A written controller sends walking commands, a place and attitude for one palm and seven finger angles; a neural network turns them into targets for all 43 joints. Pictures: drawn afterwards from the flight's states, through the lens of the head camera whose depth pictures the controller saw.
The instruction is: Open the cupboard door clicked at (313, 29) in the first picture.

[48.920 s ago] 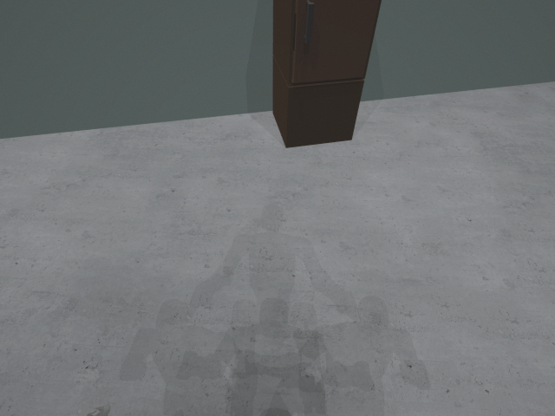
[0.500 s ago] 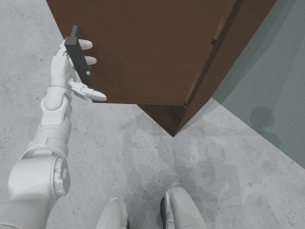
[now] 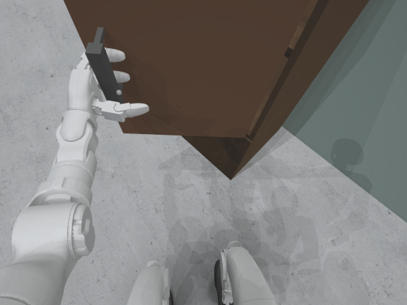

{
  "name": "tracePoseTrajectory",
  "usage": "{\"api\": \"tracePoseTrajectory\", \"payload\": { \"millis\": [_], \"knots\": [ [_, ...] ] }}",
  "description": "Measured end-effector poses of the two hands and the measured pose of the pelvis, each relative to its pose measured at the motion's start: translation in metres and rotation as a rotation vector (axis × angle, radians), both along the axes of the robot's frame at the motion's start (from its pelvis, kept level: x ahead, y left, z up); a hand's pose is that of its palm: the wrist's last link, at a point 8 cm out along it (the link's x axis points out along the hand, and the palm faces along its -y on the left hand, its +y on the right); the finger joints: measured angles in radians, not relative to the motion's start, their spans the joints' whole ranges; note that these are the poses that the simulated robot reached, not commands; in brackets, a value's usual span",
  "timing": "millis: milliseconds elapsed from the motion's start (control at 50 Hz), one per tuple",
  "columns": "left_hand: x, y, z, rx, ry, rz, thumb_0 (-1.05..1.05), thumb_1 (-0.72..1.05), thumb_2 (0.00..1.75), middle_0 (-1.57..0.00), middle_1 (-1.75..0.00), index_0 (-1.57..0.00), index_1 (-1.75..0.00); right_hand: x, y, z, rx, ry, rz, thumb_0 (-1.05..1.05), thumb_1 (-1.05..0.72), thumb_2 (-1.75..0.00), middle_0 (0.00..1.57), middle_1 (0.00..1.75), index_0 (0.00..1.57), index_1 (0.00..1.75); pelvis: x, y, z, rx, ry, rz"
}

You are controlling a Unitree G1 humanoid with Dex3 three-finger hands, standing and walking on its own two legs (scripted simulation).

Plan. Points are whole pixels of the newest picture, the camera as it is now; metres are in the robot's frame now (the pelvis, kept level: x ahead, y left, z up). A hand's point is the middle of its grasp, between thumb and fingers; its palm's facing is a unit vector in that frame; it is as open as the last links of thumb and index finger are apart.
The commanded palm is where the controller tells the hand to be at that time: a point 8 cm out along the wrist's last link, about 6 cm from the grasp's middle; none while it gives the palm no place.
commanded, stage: close the thumb around the handle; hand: left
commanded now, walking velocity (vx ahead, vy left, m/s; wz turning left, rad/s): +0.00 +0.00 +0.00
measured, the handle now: (109, 72) +0.55 +0.14 +0.06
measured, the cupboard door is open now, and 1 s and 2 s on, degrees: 43 60 83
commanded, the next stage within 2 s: pull the door open along its arc in 0.42 s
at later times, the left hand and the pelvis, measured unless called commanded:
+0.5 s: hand (119, 91) +0.51 +0.12 +0.05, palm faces -0.09 -1.00 -0.02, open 5.6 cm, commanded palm +0.48 +0.17 +0.06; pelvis +0.00 +0.00 +0.00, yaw +0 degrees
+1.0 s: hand (126, 137) +0.41 +0.10 +0.06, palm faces -0.05 -1.00 +0.04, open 6.1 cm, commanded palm +0.36 +0.17 +0.06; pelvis +0.02 +0.00 +0.03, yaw -1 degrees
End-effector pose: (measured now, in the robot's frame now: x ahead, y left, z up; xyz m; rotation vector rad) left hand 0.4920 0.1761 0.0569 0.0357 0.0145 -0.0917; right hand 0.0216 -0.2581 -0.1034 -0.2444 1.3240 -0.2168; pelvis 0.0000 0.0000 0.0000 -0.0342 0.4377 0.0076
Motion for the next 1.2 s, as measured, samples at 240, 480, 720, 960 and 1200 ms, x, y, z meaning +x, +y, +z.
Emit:
{"api": "tracePoseTrajectory", "payload": {
  "millis": [240, 480, 720, 960, 1200],
  "knots": [
    [-0.001, -0.001, 0.001, -0.002, 0.005, 0.001, 0.00, 0.48, 0.72, -0.37, -1.31, -0.36, -1.31, 0.002, 0.000, 0.002, 0.005, 0.003, -0.001, 0.00, -0.90, -0.90, 0.20, 0.30, 0.21, 0.30, 0.003, -0.001, 0.003, 0.002, -0.003, 0.000],
    [0.002, -0.001, -0.001, -0.016, 0.003, 0.004, 0.01, 0.72, 0.83, -0.39, -1.35, -0.39, -1.34, 0.006, -0.007, 0.002, -0.011, 0.002, 0.003, 0.00, -0.91, -0.90, 0.20, 0.30, 0.21, 0.30, 0.003, -0.003, 0.001, 0.001, 0.003, 0.001],
    [-0.008, -0.002, -0.001, -0.021, 0.002, 0.006, 0.02, 0.73, 0.81, -0.39, -1.35, -0.38, -1.35, 0.008, -0.003, 0.005, 0.011, -0.016, -0.021, 0.00, -0.91, -0.90, 0.20, 0.30, 0.21, 0.30, 0.007, -0.003, 0.006, 0.006, -0.006, -0.014],
    [-0.083, -0.012, -0.001, -0.040, -0.006, -0.018, 0.02, 0.69, 0.72, -0.38, -1.35, -0.36, -1.35, 0.053, 0.003, 0.021, 0.060, -0.158, -0.013, 0.00, -0.91, -0.90, 0.20, 0.30, 0.21, 0.30, 0.020, -0.004, 0.023, 0.020, -0.061, -0.035],
    [-0.156, -0.054, 0.000, -0.072, -0.038, 0.387, 0.03, 0.69, 0.74, -0.39, -1.35, -0.39, -1.35, 0.153, 0.017, 0.031, 0.089, -0.398, 0.196, 0.00, -0.91, -0.90, 0.20, 0.29, 0.20, 0.30, 0.019, -0.014, 0.022, 0.030, -0.101, -0.007]
  ]
}}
